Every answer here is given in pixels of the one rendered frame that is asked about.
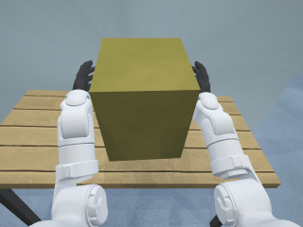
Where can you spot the table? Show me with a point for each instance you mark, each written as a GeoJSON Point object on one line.
{"type": "Point", "coordinates": [29, 154]}

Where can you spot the carton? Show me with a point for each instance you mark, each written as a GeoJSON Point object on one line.
{"type": "Point", "coordinates": [144, 93]}

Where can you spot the left robot hand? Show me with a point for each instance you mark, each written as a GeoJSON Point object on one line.
{"type": "Point", "coordinates": [82, 78]}

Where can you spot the robot right upper arm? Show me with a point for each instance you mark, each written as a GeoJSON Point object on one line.
{"type": "Point", "coordinates": [244, 203]}

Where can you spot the right robot hand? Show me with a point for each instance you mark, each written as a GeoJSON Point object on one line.
{"type": "Point", "coordinates": [202, 77]}

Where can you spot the robot left upper arm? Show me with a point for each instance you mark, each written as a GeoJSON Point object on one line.
{"type": "Point", "coordinates": [78, 206]}

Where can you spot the right robot forearm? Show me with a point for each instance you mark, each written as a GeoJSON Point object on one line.
{"type": "Point", "coordinates": [227, 158]}

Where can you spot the left robot forearm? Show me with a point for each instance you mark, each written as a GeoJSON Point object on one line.
{"type": "Point", "coordinates": [76, 139]}

